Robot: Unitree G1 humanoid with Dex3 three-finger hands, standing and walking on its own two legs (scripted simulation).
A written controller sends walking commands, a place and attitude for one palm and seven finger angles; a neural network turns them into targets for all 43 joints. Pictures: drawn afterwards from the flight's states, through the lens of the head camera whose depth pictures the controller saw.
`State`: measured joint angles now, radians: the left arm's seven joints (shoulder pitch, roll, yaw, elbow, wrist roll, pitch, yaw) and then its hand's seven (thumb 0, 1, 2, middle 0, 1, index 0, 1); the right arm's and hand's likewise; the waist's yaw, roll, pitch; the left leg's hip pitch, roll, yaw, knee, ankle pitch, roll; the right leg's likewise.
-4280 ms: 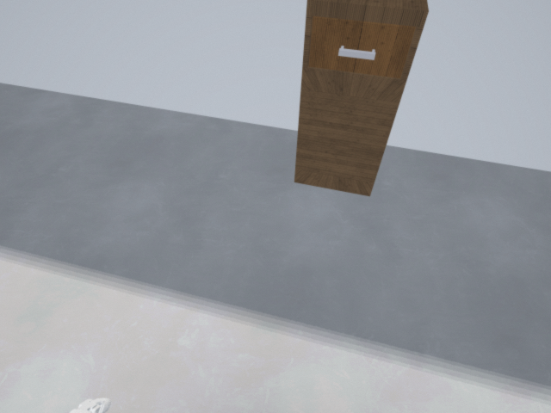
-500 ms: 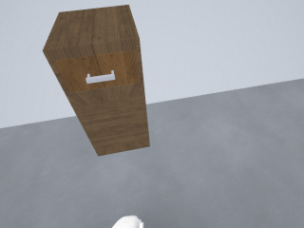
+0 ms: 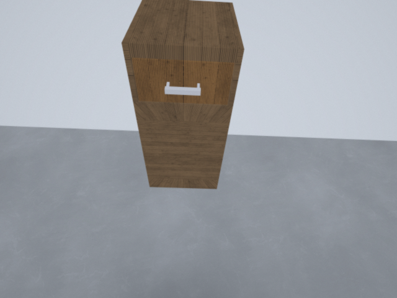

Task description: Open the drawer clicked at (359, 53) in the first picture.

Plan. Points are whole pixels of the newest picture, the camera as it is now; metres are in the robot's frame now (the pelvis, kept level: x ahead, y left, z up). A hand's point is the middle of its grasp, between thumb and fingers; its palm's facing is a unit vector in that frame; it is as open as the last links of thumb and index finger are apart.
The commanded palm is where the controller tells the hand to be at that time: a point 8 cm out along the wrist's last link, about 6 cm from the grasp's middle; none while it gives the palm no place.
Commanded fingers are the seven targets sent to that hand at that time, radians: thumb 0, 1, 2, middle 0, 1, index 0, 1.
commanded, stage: take the last steps up to it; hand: left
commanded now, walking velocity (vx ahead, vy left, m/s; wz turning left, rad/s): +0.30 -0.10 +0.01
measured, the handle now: (183, 87) +0.80 +0.12 -0.04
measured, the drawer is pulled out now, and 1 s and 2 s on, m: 0.00 0.00 0.00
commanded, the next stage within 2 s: come to a stop and stand still in 0.78 s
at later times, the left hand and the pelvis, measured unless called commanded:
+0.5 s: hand out of the picture +0.03 +0.12 -0.18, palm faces +0.12 -0.99 -0.09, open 7.3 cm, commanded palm none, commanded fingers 0.00 0.90 0.90 -0.20 -0.30 -0.20 -0.30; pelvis +0.12 -0.01 -0.01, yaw +2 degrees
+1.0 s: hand (159, 207) +0.38 +0.14 -0.17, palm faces -0.03 -0.97 -0.25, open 7.3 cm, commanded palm none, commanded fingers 0.00 0.90 0.90 -0.20 -0.30 -0.20 -0.30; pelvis +0.28 -0.05 -0.01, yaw -1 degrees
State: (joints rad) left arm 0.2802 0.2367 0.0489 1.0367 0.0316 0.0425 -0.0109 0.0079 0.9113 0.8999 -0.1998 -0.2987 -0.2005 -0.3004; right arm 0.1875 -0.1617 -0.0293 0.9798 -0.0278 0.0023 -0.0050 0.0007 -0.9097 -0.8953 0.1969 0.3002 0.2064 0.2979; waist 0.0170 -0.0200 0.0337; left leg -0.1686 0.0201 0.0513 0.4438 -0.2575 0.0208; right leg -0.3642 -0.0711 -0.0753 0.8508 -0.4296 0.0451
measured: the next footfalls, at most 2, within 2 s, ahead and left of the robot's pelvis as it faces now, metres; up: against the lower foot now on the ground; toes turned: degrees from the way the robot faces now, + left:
right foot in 0.14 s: +0.06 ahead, -0.13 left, +0.00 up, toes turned -6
left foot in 0.54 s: +0.25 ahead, +0.11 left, +0.00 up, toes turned +11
